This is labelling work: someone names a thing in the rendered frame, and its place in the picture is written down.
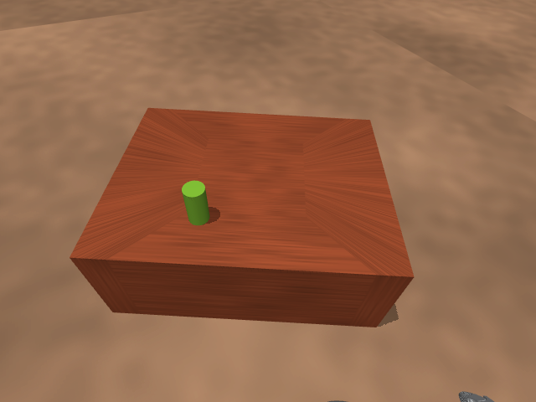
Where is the can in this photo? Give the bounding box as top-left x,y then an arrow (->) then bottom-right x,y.
182,181 -> 210,225

